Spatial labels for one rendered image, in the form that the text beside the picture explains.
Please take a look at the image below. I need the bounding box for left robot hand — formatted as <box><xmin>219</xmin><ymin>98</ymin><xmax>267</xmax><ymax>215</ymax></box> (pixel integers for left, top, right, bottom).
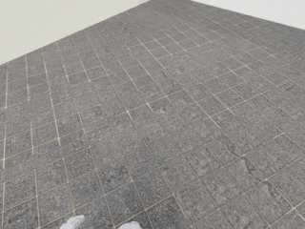
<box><xmin>60</xmin><ymin>215</ymin><xmax>85</xmax><ymax>229</ymax></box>

